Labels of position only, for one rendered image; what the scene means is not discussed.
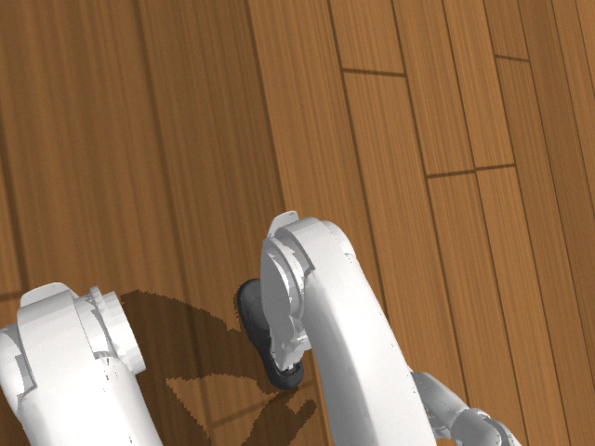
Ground right robot foot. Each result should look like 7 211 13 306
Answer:
237 279 303 390

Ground right robot arm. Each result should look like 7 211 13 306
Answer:
450 408 522 446

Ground right robot hand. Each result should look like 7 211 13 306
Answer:
407 365 470 440

